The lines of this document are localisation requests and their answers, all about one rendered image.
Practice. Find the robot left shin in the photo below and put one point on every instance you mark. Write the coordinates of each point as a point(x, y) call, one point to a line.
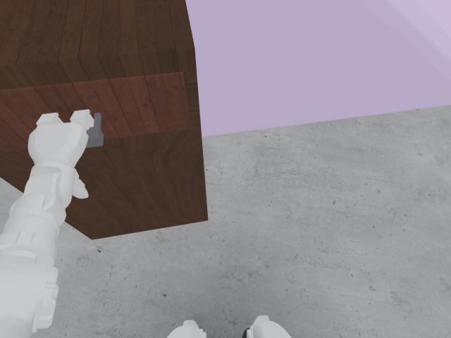
point(190, 323)

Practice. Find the robot left upper arm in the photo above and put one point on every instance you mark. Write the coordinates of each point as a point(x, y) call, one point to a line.
point(28, 294)

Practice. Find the left robot hand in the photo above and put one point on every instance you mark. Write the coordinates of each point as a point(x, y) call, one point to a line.
point(54, 140)

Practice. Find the handle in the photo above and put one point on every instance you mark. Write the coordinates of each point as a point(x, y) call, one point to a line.
point(96, 137)

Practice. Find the left robot forearm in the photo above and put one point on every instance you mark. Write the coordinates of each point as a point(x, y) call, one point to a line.
point(30, 233)

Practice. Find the cabinet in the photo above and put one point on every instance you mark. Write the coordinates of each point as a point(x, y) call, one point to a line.
point(135, 183)

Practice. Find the right robot thigh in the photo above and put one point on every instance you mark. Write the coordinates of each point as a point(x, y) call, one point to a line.
point(267, 329)

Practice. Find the drawer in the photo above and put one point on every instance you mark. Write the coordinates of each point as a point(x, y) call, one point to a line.
point(128, 106)

